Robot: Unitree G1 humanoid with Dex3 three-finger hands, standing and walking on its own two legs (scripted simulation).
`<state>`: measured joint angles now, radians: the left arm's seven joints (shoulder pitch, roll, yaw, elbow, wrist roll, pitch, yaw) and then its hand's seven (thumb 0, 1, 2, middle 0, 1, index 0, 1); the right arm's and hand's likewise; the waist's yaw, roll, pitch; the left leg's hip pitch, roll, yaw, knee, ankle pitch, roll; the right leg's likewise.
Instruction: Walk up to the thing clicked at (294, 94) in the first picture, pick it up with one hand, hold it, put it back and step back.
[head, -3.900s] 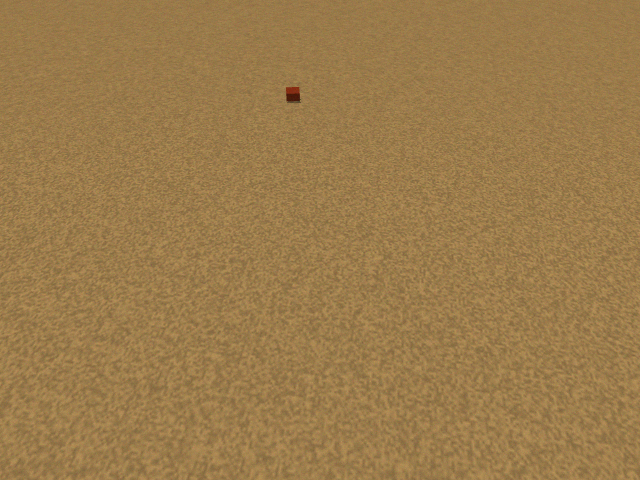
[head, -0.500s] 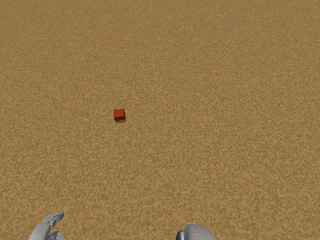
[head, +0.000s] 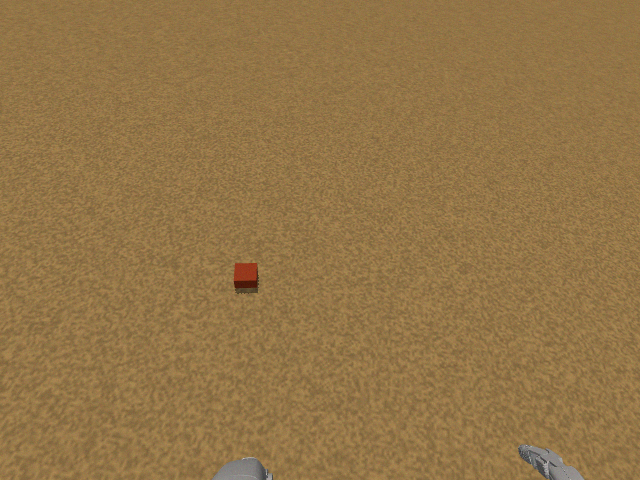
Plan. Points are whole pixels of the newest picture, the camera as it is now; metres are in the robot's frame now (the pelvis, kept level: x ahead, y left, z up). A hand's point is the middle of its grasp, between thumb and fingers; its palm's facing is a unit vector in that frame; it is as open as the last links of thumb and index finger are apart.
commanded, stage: walk up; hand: left
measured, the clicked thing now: (246, 275) +0.86 +0.23 -0.73
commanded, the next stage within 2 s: none
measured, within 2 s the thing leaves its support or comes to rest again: neither
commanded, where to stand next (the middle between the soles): +0.49 +0.00 m, yaw -1 degrees
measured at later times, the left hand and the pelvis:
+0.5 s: hand (149, 369) +0.28 +0.26 -0.12, palm faces -0.11 -0.91 -0.40, open 7.4 cm; pelvis +0.18 -0.01 +0.00, yaw -3 degrees
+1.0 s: hand (153, 310) +0.39 +0.29 -0.15, palm faces -0.04 -0.93 -0.36, open 7.4 cm; pelvis +0.34 +0.01 +0.00, yaw -2 degrees
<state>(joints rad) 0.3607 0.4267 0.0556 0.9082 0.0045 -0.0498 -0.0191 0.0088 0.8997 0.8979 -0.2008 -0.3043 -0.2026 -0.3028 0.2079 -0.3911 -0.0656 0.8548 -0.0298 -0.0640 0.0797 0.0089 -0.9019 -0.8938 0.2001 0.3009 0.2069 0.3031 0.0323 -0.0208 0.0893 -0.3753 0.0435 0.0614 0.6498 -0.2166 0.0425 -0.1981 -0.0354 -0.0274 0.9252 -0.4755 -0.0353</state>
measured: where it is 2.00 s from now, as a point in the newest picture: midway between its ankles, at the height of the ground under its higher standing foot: (304, 405)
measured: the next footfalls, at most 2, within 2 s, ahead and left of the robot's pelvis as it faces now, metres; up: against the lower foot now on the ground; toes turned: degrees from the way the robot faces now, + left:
right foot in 0.48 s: +0.33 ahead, -0.14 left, +0.00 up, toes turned -6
left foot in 0.94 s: +0.45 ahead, +0.12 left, +0.00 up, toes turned -1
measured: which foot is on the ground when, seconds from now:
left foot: down 0.00-0.52, up 0.54-0.92, down 0.94-1.00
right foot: up 0.00-0.46, down 0.48-0.98, up 1.00-1.00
